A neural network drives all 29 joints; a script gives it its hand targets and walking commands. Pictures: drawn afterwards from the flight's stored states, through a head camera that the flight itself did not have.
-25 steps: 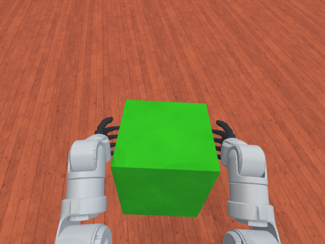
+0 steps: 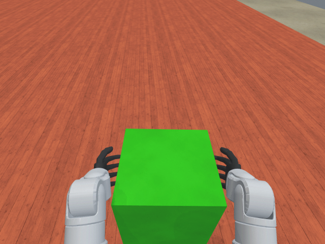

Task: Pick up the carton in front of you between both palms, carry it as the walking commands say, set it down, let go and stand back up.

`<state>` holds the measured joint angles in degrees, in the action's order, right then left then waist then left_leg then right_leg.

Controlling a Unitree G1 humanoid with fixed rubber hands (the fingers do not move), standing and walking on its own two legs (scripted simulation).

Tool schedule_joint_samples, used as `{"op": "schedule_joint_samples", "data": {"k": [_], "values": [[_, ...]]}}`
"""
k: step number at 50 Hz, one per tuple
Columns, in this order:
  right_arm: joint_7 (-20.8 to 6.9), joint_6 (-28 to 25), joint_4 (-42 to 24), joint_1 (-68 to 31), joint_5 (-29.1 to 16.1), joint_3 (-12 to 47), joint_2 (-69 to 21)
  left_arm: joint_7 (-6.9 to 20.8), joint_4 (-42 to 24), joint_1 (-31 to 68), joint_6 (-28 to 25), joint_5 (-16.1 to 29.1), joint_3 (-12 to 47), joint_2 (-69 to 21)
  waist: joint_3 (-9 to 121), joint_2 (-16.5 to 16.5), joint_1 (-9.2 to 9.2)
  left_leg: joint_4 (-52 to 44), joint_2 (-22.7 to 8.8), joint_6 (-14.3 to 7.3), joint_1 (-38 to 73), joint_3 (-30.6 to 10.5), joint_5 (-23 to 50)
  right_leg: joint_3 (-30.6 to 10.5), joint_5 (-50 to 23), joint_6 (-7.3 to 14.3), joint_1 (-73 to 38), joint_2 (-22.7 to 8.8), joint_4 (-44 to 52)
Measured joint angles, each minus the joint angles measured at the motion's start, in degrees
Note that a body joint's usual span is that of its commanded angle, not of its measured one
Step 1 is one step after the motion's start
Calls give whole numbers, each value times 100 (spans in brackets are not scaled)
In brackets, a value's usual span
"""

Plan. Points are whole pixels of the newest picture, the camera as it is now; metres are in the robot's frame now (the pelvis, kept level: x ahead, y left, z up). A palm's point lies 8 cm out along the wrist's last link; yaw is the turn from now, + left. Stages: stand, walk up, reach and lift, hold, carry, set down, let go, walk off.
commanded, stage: carry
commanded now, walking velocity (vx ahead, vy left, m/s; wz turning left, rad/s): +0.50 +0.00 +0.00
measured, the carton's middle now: (165, 190) +0.27 +0.01 +0.01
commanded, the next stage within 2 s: none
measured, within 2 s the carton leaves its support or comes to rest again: neither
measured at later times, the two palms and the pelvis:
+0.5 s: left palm (128, 101) +0.60 +0.16 +0.06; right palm (210, 107) +0.57 -0.14 +0.07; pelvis +0.32 +0.03 +0.00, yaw -4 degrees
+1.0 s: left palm (147, 57) +0.92 +0.12 +0.09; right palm (209, 58) +0.93 -0.18 +0.09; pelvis +0.66 -0.04 +0.01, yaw +0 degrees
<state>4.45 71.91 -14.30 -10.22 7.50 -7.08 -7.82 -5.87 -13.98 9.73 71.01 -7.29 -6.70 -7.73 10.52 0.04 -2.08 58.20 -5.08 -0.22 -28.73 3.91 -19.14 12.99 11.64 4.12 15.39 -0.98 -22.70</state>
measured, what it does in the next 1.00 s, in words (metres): walks ahead: left foot, then right foot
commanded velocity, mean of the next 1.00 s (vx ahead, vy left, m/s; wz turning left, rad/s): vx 0.50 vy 0.00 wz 0.00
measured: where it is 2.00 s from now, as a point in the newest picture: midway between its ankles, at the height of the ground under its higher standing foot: (173, 137)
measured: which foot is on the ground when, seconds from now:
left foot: up 0.00-0.26, down 0.28-0.70, up 0.72-1.00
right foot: down 0.00-0.28, up 0.30-0.68, down 0.70-1.00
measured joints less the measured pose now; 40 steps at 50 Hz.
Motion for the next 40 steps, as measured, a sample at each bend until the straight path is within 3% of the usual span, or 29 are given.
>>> {"op": "schedule_joint_samples", "data": {"k": [6,13,15,16,19,21,25,31,35,37,40], "values": [[-7,-99,-115,70,13,64,15,7,-73,-31,-104,30,20,6,20,-47,30,-1945,-138,140,-494,203,985,-46,270,-136,-934,16,682],[-12,-147,-169,208,-23,72,32,28,-87,-84,-106,-29,117,11,-7,-139,86,-3135,77,-26,-56,703,1379,-164,1228,-492,-1911,-113,553],[-17,-246,5,150,-25,119,22,33,-74,-89,-127,-42,53,38,-60,-333,139,-3006,237,-265,111,856,1636,-222,1764,-580,-1726,-417,-472],[-18,-311,162,104,-14,159,15,35,-26,-98,-143,-37,4,66,-93,-390,199,-2788,264,-336,106,908,1448,-399,1632,-589,-1339,-490,-1423],[-1,-386,368,92,-15,217,13,38,61,-142,-171,-30,-84,68,-276,-282,307,-2851,226,-326,377,907,996,-889,1456,-483,107,-245,-3960],[3,-431,268,221,-51,213,26,39,24,-201,-220,-55,-57,9,-373,-235,349,-3182,232,-256,689,893,990,-894,1142,-407,823,-223,-4301],[22,-524,-36,404,-124,221,42,44,-159,-335,-366,-36,123,35,-431,-136,420,-3811,219,-178,1355,826,902,-750,679,-425,1582,-346,-3067],[38,-497,-474,448,-176,301,47,43,-634,-443,-367,-5,187,40,-306,-50,400,-4277,156,106,2377,746,430,-446,-462,-476,1619,-416,-927],[42,-320,-669,295,-133,297,38,43,-795,-301,-233,36,120,34,-200,9,344,-3711,-9,384,2847,631,-401,-67,-632,-357,1073,-319,-307],[41,-239,-618,194,-125,166,68,44,-551,-136,-263,26,148,16,-179,205,241,-2308,-253,375,2402,425,-709,87,-459,-49,1032,-196,-735],[44,-87,-465,121,-99,39,46,32,-281,-12,-165,21,119,0,-248,88,142,-25,24,160,1195,48,-728,120,-51,-2,714,-213,-647]]}}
